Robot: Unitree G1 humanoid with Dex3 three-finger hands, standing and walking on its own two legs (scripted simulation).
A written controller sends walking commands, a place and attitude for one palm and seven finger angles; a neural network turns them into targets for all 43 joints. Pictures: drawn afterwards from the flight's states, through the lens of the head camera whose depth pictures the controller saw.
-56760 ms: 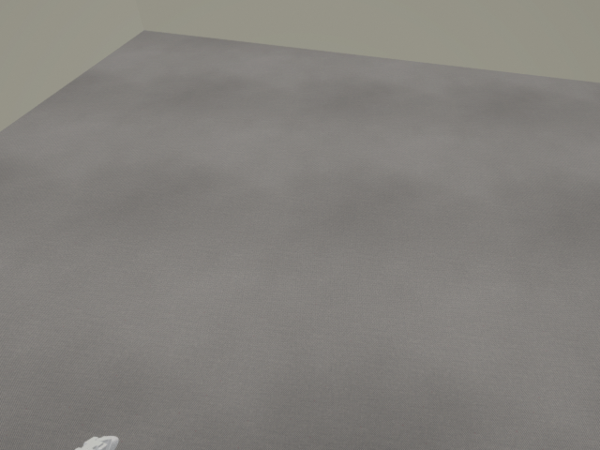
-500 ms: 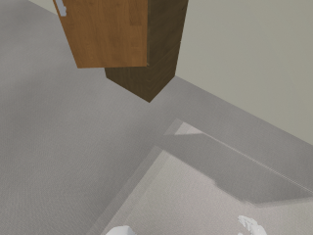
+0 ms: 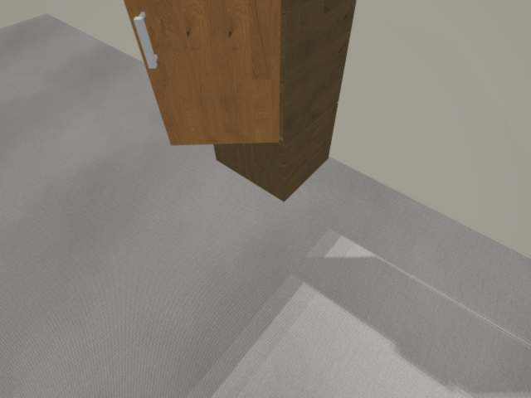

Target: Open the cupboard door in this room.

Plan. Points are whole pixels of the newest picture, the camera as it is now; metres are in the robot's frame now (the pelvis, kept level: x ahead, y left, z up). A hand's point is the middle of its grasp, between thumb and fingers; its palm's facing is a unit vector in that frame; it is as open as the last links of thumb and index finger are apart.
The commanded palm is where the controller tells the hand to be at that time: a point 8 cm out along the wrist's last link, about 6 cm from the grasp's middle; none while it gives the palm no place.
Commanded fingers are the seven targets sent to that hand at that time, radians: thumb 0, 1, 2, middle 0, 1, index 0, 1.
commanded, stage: take the last steps up to it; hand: left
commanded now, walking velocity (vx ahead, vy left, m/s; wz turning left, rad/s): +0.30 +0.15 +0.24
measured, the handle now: (147, 40) +1.01 +0.40 +0.05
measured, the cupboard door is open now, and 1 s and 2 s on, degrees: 41 41 41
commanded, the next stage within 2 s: come to a stop and stand still in 1.20 s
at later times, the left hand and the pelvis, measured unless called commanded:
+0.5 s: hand out of the picture +0.03 +0.25 -0.18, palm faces +0.20 -0.97 -0.16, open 7.4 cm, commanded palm none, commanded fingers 0.00 0.90 0.90 -0.20 -0.30 -0.20 -0.30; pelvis +0.13 +0.10 -0.01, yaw +7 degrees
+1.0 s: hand (154, 252) +0.42 +0.28 -0.15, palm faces +0.00 -0.98 -0.19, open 7.3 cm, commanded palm none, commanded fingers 0.00 0.90 0.90 -0.20 -0.30 -0.20 -0.30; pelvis +0.31 +0.11 +0.00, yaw +2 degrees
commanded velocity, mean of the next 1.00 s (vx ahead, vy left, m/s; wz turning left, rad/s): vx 0.29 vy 0.04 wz -0.01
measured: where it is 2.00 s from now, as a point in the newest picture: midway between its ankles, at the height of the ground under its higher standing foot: (251, 333)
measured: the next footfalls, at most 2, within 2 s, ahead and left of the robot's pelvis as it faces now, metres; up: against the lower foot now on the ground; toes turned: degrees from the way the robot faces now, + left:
left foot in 0.40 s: +0.22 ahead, +0.21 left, +0.00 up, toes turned +15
right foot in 0.94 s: +0.39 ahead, +0.01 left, +0.00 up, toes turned -5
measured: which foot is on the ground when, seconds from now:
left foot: up 0.00-0.38, down 0.40-0.96, up 0.98-1.00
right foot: down 0.00-0.40, up 0.42-0.92, down 0.94-1.00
